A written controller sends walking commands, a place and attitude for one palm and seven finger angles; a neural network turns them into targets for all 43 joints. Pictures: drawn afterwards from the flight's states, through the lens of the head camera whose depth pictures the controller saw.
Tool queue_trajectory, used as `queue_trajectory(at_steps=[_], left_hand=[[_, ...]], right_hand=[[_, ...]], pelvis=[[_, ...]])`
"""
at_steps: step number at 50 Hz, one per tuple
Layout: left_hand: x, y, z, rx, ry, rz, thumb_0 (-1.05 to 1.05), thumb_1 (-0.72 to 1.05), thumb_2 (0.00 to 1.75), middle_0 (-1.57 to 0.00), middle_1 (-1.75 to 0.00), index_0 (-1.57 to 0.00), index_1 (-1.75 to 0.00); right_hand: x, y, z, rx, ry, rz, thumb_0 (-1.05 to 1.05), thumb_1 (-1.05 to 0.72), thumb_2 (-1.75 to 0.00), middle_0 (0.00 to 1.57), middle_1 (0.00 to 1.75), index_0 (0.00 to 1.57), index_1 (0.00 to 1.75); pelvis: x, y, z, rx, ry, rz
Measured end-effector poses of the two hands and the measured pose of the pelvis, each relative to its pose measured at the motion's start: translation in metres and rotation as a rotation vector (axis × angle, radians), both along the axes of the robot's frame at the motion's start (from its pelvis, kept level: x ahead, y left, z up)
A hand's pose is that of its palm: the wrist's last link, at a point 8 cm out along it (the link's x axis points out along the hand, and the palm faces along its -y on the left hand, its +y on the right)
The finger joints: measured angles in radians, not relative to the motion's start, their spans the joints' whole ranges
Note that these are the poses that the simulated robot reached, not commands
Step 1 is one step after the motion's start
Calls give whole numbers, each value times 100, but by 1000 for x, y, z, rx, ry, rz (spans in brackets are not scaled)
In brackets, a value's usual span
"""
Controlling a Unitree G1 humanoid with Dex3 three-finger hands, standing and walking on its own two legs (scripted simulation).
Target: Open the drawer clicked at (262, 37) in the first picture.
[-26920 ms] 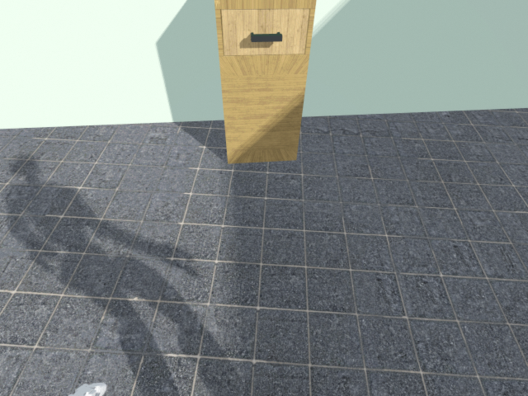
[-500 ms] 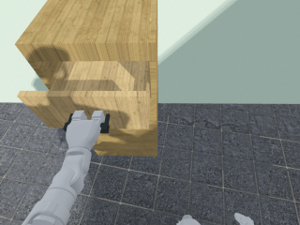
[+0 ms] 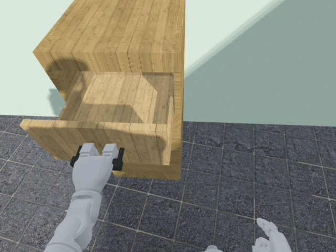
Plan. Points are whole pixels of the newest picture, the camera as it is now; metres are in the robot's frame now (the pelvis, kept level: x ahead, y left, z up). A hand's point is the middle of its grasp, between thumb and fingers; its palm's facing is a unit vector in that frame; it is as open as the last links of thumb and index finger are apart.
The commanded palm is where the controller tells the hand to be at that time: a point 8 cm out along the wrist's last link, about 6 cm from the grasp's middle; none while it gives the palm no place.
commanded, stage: pull the drawer open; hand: left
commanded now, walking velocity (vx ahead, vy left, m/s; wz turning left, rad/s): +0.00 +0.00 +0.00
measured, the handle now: (99, 156) +0.35 +0.21 +0.00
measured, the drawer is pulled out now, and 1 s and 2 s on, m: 0.20 0.30 0.29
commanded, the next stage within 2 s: open the thumb to release the handle in 0.92 s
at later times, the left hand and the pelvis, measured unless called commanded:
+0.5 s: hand (95, 203) +0.23 +0.20 -0.03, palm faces +0.00 -0.08 -1.00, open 5.6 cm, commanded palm +0.20 +0.21 +0.02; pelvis +0.00 +0.00 +0.00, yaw -1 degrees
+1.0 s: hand (90, 218) +0.20 +0.20 -0.02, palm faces +0.00 -0.10 -0.99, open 5.7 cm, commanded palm +0.18 +0.21 +0.02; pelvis +0.00 -0.01 -0.01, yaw -2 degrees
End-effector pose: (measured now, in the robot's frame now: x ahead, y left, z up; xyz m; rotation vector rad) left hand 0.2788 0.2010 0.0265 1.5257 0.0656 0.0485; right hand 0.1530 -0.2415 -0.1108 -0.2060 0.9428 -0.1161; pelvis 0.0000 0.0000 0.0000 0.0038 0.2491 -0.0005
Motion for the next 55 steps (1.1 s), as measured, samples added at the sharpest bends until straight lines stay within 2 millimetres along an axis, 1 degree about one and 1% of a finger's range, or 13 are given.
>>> queue_trajectory(at_steps=[21,39,45,51,55], left_hand=[[-54,0,1,-24,-5,25,5,72,84,-27,-135,-42,-135],[-99,1,1,-37,-13,28,5,71,84,-27,-135,-42,-135],[-100,2,1,-44,-14,35,5,72,80,-27,-135,-42,-135],[-100,2,3,-60,-5,32,5,71,76,-27,-135,-42,-135],[-97,6,-1,-18,-36,4,4,73,78,-30,-135,-42,-135]], right_hand=[[24,5,6,17,-80,42,1,-90,-89,20,30,20,30],[41,12,9,23,-140,92,1,-90,-89,20,30,20,30],[40,11,8,32,-151,92,1,-90,-89,20,30,20,30],[36,6,9,32,-146,80,1,-90,-89,20,30,20,30],[33,0,1,-6,-115,87,1,-90,-89,20,30,20,30]], pelvis=[[3,-3,-3,3,-16,-9],[0,-6,-10,7,-23,-13],[-1,-8,-13,10,-19,-21],[3,-9,-14,12,-13,-33],[1,-8,-18,9,-1,-18]])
